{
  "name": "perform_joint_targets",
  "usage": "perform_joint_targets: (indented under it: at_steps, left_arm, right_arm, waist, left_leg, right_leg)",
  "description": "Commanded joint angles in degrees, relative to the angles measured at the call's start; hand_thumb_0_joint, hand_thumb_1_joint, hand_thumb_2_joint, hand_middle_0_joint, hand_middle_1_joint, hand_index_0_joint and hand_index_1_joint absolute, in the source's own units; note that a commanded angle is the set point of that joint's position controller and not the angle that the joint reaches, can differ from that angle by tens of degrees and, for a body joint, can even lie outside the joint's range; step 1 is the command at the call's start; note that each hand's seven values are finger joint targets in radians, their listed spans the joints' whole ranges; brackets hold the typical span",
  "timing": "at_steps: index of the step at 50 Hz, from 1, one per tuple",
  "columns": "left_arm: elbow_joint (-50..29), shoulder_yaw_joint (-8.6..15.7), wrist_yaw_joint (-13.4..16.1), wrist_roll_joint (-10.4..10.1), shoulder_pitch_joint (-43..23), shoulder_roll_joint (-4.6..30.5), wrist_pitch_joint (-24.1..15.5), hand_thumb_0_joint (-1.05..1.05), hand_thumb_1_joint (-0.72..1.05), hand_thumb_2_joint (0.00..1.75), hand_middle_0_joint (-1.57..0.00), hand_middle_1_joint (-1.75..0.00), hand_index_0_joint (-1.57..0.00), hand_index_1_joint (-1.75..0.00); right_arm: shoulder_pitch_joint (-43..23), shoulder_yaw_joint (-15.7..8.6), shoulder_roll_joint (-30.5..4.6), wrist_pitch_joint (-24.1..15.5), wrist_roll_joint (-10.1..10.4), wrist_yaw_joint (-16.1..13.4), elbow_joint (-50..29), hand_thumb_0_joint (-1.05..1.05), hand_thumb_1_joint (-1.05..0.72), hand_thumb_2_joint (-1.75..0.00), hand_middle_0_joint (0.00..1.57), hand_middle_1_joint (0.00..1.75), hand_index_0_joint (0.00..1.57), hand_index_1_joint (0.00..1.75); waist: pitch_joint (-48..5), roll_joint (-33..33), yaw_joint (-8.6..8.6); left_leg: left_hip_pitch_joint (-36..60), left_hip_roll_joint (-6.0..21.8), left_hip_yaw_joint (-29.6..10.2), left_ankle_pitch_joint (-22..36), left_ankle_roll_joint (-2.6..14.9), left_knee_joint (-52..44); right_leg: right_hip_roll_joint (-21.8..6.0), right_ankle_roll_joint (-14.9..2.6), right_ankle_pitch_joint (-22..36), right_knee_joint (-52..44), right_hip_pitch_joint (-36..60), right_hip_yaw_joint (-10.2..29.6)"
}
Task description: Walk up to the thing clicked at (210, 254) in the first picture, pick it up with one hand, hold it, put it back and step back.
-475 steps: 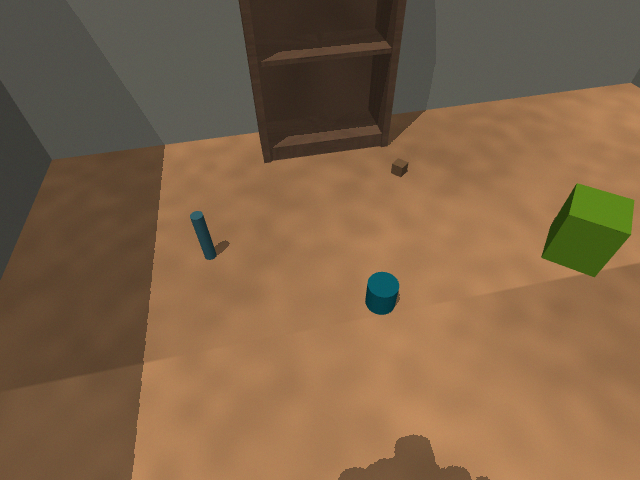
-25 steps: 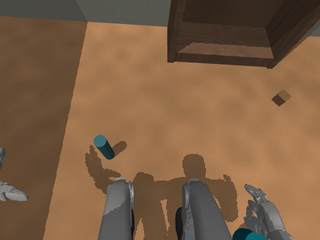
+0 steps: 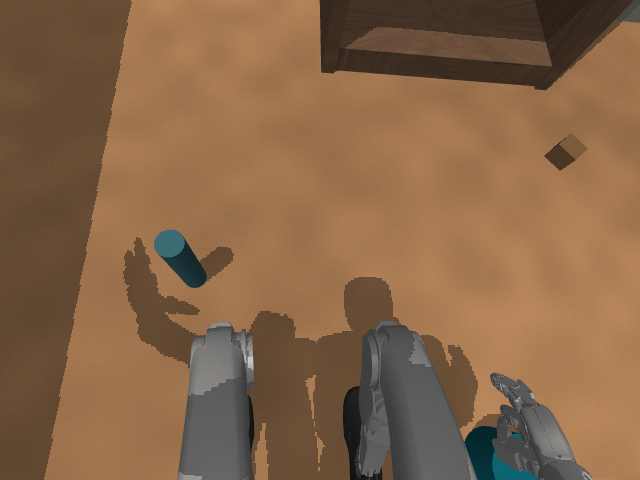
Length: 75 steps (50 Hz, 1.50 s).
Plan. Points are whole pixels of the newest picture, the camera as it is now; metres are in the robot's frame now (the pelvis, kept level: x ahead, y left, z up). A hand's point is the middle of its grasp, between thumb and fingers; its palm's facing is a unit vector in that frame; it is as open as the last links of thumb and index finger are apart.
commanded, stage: go down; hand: left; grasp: from the side
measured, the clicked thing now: (184, 262) +0.45 +0.25 -0.35
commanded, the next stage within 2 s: approach in 0.98 s
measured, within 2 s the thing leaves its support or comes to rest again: neither
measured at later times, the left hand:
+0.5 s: hand out of the picture +0.36 +0.42 -0.04, palm faces +0.22 -0.97 -0.12, open 17.6 cm
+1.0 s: hand out of the picture +0.37 +0.43 -0.05, palm faces +0.22 -0.97 -0.09, open 17.5 cm
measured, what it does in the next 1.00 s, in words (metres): lowers itself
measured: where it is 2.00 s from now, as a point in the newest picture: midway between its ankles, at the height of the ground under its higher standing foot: (300, 462)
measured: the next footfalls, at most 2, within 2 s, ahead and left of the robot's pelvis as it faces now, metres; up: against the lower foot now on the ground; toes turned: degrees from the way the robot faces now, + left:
none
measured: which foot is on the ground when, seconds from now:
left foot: down 0.00-1.00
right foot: down 0.00-1.00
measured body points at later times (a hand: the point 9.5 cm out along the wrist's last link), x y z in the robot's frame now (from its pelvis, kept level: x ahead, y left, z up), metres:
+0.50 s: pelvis -0.01 +0.00 -0.05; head +0.19 +0.06 +0.35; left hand +0.34 +0.47 -0.03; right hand +0.14 -0.28 -0.15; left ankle +0.08 +0.13 -0.43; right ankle +0.08 -0.12 -0.43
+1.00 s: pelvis -0.01 +0.00 -0.07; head +0.20 +0.07 +0.33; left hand +0.35 +0.48 -0.04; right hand +0.13 -0.28 -0.17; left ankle +0.08 +0.13 -0.43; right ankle +0.08 -0.12 -0.43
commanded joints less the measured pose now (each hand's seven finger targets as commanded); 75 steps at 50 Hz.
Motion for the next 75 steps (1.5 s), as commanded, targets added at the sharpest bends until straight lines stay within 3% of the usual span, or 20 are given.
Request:
perform_joint_targets:
  at_steps: [1,4,6,14,18,20,24,30,33,35,41,51,54,56,60,63,64,69,73,75]
  left_arm:
    - [-9.36,5.45,-0.58,-2.64,-8.95,23.15,-3.91,0.00,-0.56,0.04,-0.05,-0.03,-0.04,-0.04]
    - [-7.28,4.35,-1.60,-2.93,-9.89,22.03,-4.39,0.00,-0.55,0.03,-0.05,-0.02,-0.04,-0.03]
    - [-8.19,4.95,-2.12,-2.67,-12.68,23.99,-4.86,0.00,-0.53,0.02,-0.05,-0.02,-0.04,-0.02]
    - [-9.60,7.20,-2.68,-2.11,-15.19,29.55,-4.37,0.00,-0.55,0.03,-0.05,-0.02,-0.04,-0.03]
    - [-8.03,5.86,-3.02,-2.33,-15.18,27.83,-3.36,0.00,-0.55,0.04,-0.05,-0.02,-0.04,-0.03]
    - [-9.46,7.02,-2.80,-2.13,-16.59,29.99,-3.39,0.00,-0.57,0.04,-0.05,-0.02,-0.04,-0.04]
    - [-7.51,6.57,-2.89,-2.51,-15.68,29.27,-3.37,0.00,-0.56,0.05,-0.05,-0.03,-0.03,-0.04]
    - [-6.90,7.87,-3.87,-3.43,-16.39,30.53,-4.02,0.00,-0.57,0.05,-0.05,-0.03,-0.03,-0.04]
    - [-6.62,6.69,-4.58,-3.43,-18.33,29.81,-4.19,0.00,-0.56,0.06,-0.04,-0.03,-0.03,-0.04]
    - [-6.22,8.14,-4.48,-3.27,-18.02,31.49,-4.30,0.00,-0.56,0.05,-0.05,-0.02,-0.03,-0.03]
    - [-7.77,8.35,-4.57,-2.50,-18.34,32.75,-4.03,0.00,-0.54,0.05,-0.05,-0.03,-0.03,-0.04]
    - [-5.13,7.25,-4.80,-2.90,-19.76,30.96,-3.93,0.00,-0.54,0.04,-0.05,-0.01,-0.04,-0.03]
    - [-5.67,7.52,-5.08,-3.04,-21.96,31.63,-4.47,0.00,-0.55,0.10,-0.07,-0.06,-0.03,-0.10]
    - [-4.27,8.12,-5.17,-3.15,-22.16,33.06,-4.81,0.00,-0.61,0.00,-0.09,-0.04,-0.06,-0.07]
    - [2.95,6.47,-6.36,-5.18,-20.25,27.50,-7.51,0.00,-0.61,0.00,-0.09,-0.04,-0.06,-0.07]
    - [4.53,6.43,-7.15,-6.71,-22.09,27.07,-11.66,0.00,-0.61,0.00,-0.09,-0.04,-0.07,-0.06]
    - [7.85,4.71,-7.55,-7.22,-21.57,24.18,-12.84,0.00,-0.61,0.00,-0.08,-0.04,-0.06,-0.06]
    - [8.32,5.74,-6.83,-8.40,-24.77,26.67,-19.80,0.00,-0.59,0.01,-0.08,-0.04,-0.05,-0.06]
    - [6.39,8.49,-5.63,-7.84,-22.68,31.64,-24.55,0.00,-0.59,0.02,-0.08,-0.05,-0.05,-0.07]
    - [7.07,8.32,-5.12,-7.12,-21.57,31.61,-26.18,0.00,-0.59,0.03,-0.08,-0.06,-0.05,-0.09]
  right_arm:
    - [5.92,-4.34,-12.60,-2.08,0.10,-0.84,-3.64,0.00,-0.92,-0.91,0.20,0.30,0.20,0.30]
    - [6.31,-4.23,-12.49,-2.20,-0.24,-0.72,-2.50,0.00,-0.92,-0.91,0.20,0.30,0.20,0.30]
    - [6.18,-4.38,-13.16,-2.32,-0.48,-0.67,-2.78,0.00,-0.92,-0.91,0.20,0.30,0.20,0.30]
    - [6.57,-3.77,-13.93,-1.85,-0.81,-0.71,-2.37,0.00,-0.92,-0.91,0.20,0.30,0.20,0.30]
    - [7.15,-3.48,-13.78,-1.47,-0.72,-0.66,-0.96,0.00,-0.92,-0.91,0.20,0.30,0.20,0.30]
    - [6.51,-3.54,-14.10,-1.45,-0.56,-0.56,-1.93,0.00,-0.92,-0.91,0.20,0.30,0.20,0.30]
    - [6.20,-3.22,-13.80,-1.38,-0.35,-0.31,-2.08,0.00,-0.92,-0.91,0.20,0.30,0.20,0.30]
    - [7.26,-3.12,-14.09,-1.44,-0.38,-0.14,-1.65,0.00,-0.92,-0.91,0.20,0.30,0.20,0.30]
    - [7.88,-2.95,-14.03,-1.42,-0.61,-0.05,-0.28,0.00,-0.92,-0.91,0.20,0.30,0.20,0.30]
    - [8.00,-2.95,-14.19,-1.43,-0.71,-0.04,-0.47,0.00,-0.92,-0.91,0.20,0.30,0.20,0.30]
    - [8.21,-2.95,-14.59,-0.95,-0.89,0.12,-0.14,0.00,-0.92,-0.91,0.20,0.30,0.20,0.30]
    - [8.01,-2.65,-14.57,-0.57,-0.82,0.59,-0.56,0.00,-0.92,-0.91,0.20,0.30,0.20,0.30]
    - [7.89,-2.59,-15.03,-0.41,-0.94,0.63,-0.19,0.00,-0.93,-0.91,0.20,0.30,0.20,0.30]
    - [7.58,-2.30,-15.08,-0.36,-0.91,0.79,-0.57,0.00,-0.91,-0.90,0.20,0.30,0.20,0.30]
    - [6.37,-0.74,-14.51,-0.87,-1.36,1.36,-0.55,0.00,-0.91,-0.90,0.20,0.30,0.20,0.30]
    - [5.18,0.01,-14.94,-1.44,-2.05,1.71,-1.10,0.00,-0.92,-0.90,0.20,0.30,0.20,0.30]
    - [4.42,0.58,-15.07,-1.77,-2.32,1.90,-1.39,0.00,-0.91,-0.90,0.20,0.30,0.20,0.30]
    - [2.11,2.50,-16.38,-2.11,-4.11,2.78,-2.27,0.00,-0.91,-0.90,0.20,0.30,0.20,0.30]
    - [-0.27,4.39,-17.61,-1.02,-6.05,3.29,-2.68,0.00,-0.91,-0.91,0.20,0.30,0.20,0.30]
    - [-1.91,5.27,-18.20,0.01,-6.96,3.56,-2.72,0.00,-0.92,-0.91,0.20,0.30,0.20,0.30]
  waist:
    - [-31.05,11.61,2.68]
    - [-29.65,9.65,2.07]
    - [-30.68,10.85,1.67]
    - [-34.77,14.63,3.71]
    - [-32.74,14.89,3.23]
    - [-32.10,15.35,3.46]
    - [-29.67,12.54,2.91]
    - [-32.69,11.70,2.63]
    - [-31.01,12.36,2.01]
    - [-32.13,11.81,2.58]
    - [-33.58,15.88,3.33]
    - [-30.24,13.65,1.28]
    - [-29.74,14.57,1.45]
    - [-29.15,12.94,1.13]
    - [-24.60,8.54,-0.94]
    - [-24.16,7.04,-1.61]
    - [-23.09,7.15,-2.99]
    - [-24.07,8.68,-2.83]
    - [-26.05,13.94,-1.65]
    - [-24.97,17.53,-1.71]
  left_leg:
    - [25.10,-1.10,1.54,11.34,2.38,-12.77]
    - [22.05,-0.97,2.16,9.04,2.68,-10.95]
    - [22.24,-0.86,1.96,7.83,2.57,-10.45]
    - [23.01,-0.73,1.43,5.15,1.99,-10.43]
    - [22.73,-0.68,0.96,5.64,1.97,-9.64]
    - [21.61,-0.66,0.81,4.93,2.01,-9.49]
    - [17.98,-0.88,1.38,3.10,2.41,-8.17]
    - [17.83,-1.13,2.12,6.74,2.62,-5.47]
    - [17.15,-0.94,1.95,5.62,2.55,-5.19]
    - [16.75,-1.03,2.29,6.25,2.64,-4.49]
    - [19.79,-0.91,1.76,7.65,2.08,-5.24]
    - [16.55,-0.94,1.42,6.39,2.39,-3.68]
    - [17.09,-0.69,0.94,4.98,2.37,-3.66]
    - [14.79,-0.83,1.29,3.93,2.65,-2.72]
    - [9.27,-0.89,1.44,3.72,2.90,0.82]
    - [6.89,-0.84,1.60,3.85,2.95,3.91]
    - [6.18,-0.75,1.52,3.65,2.90,5.04]
    - [5.71,-0.21,0.84,3.35,2.26,8.82]
    - [8.62,0.33,0.05,5.88,1.37,10.74]
    - [10.58,0.81,-0.79,6.24,0.75,10.53]
  right_leg:
    - [1.29,-2.32,9.86,-10.49,11.94,0.26]
    - [1.41,-2.03,8.14,-10.48,11.60,0.84]
    - [1.44,-2.18,7.47,-9.25,10.31,0.53]
    - [1.37,-2.25,5.90,-6.09,9.50,-0.31]
    - [1.48,-2.45,6.03,-4.73,5.97,-0.79]
    - [1.44,-2.52,5.76,-3.89,5.12,-0.94]
    - [1.56,-2.28,3.77,-4.69,5.29,-0.67]
    - [1.58,-2.15,6.42,-3.91,6.70,-0.55]
    - [1.57,-2.24,5.47,-3.10,5.26,-0.70]
    - [1.63,-2.15,5.97,-3.15,6.17,-0.57]
    - [1.55,-2.55,7.07,-1.18,4.45,-1.11]
    - [1.54,-2.37,6.23,-0.50,2.41,-1.45]
    - [1.55,-2.39,5.56,0.21,0.70,-1.60]
    - [1.63,-2.19,4.48,-0.13,1.48,-1.51]
    - [2.05,-1.95,3.93,1.32,0.14,-2.06]
    - [2.41,-1.72,4.15,2.70,-0.23,-2.27]
    - [2.49,-1.63,4.35,3.34,-0.29,-2.58]
    - [3.12,-1.66,4.33,6.79,-0.98,-3.86]
    - [3.38,-1.80,6.32,10.29,-0.62,-4.84]
    - [3.55,-2.06,6.52,12.38,-2.48,-5.78]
